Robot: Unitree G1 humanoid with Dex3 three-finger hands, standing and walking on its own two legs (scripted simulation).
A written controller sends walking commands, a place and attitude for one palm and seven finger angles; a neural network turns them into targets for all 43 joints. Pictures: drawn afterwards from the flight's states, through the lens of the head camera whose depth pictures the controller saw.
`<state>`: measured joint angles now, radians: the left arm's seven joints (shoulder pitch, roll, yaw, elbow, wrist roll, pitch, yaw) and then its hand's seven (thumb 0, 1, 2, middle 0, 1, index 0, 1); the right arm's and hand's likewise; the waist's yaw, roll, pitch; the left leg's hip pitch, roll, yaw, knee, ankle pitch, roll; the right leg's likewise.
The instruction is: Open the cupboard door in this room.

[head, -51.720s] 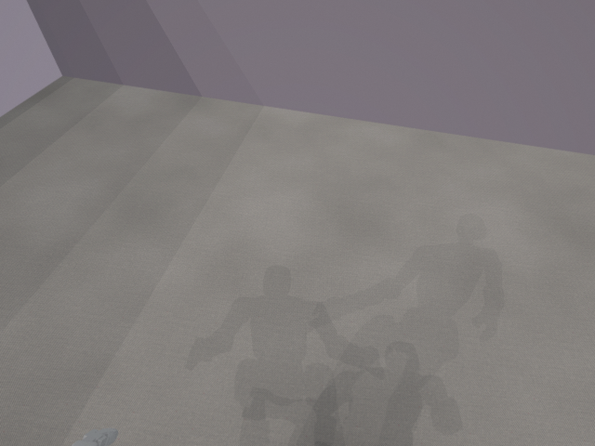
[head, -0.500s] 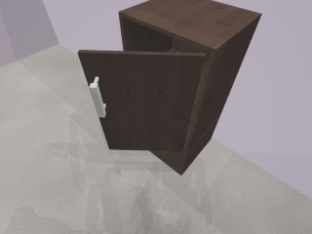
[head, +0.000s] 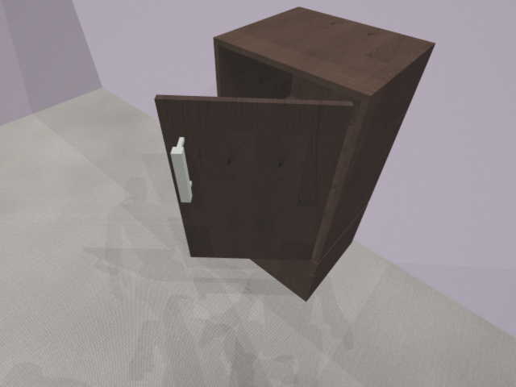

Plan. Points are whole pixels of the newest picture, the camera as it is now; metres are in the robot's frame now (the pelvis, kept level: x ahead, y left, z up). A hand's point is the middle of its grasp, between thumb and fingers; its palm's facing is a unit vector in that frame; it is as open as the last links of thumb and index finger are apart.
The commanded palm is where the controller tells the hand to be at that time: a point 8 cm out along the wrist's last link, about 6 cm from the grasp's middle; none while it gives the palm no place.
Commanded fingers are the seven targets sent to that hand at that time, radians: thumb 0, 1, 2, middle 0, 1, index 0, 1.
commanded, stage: raise the hand with hooked fingers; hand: left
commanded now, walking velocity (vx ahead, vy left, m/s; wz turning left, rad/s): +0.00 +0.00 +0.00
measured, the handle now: (184, 170) +0.58 +0.22 -0.02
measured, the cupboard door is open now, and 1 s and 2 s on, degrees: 39 39 39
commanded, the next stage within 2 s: none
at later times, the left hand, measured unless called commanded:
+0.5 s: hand (122, 381) +0.15 +0.22 -0.07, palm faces +0.11 -0.99 -0.02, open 8.9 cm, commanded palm +0.13 +0.28 -0.06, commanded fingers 0.00 0.32 0.65 -0.24 -0.68 -0.24 -0.68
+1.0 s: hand (116, 338) +0.20 +0.24 -0.04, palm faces +0.06 -1.00 -0.06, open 12.0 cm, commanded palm +0.18 +0.29 -0.03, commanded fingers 0.00 -0.27 0.40 -0.28 -1.05 -0.28 -1.05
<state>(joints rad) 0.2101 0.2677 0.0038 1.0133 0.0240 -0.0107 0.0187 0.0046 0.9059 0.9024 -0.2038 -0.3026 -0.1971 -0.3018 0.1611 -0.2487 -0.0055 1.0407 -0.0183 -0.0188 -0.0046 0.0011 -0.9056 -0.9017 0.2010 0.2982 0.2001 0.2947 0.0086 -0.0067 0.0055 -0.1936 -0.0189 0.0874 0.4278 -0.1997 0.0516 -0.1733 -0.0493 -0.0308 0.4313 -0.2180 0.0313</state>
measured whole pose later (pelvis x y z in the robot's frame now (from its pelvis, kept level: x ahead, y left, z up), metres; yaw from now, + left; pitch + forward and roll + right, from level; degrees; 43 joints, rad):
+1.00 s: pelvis -0.01 -0.03 -0.09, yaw +3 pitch +15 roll -3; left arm 0.27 0.35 0.38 0.17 -0.39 -0.37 -0.49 0.00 -0.04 0.50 -0.27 -0.91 -0.27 -0.91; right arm 0.26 -0.26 -0.01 0.57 0.04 -0.26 -0.07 0.01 -0.90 -0.90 0.20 0.30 0.20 0.30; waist 0.01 0.02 -0.15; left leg -0.95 0.03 -0.03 1.18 -0.50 0.01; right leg -0.87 0.02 -0.08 1.12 -0.52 -0.02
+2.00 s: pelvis +0.00 -0.01 -0.07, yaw +3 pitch +14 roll -3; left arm 0.00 0.41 0.43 0.39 -0.36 -0.32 -0.51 -0.01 -0.50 0.30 -0.30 -1.20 -0.30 -1.20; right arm 0.29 -0.28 0.03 0.53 0.04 -0.17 -0.07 0.01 -0.90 -0.90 0.20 0.30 0.20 0.30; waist -0.01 0.02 -0.13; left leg -0.84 0.02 -0.01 1.06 -0.46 0.03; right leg -0.77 0.01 -0.06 1.00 -0.48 0.00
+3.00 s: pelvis +0.00 -0.01 -0.08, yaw +1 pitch +18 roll -3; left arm -0.50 0.52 0.47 0.86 -0.24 -0.36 -0.49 -0.01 -0.50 0.30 -0.30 -1.20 -0.30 -1.20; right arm 0.34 -0.28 0.03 0.60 0.03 -0.07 -0.06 0.01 -0.90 -0.90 0.20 0.30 0.20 0.30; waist -0.07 0.01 -0.13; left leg -0.95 0.03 0.01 1.10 -0.47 0.03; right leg -0.88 0.03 -0.05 1.04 -0.47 0.00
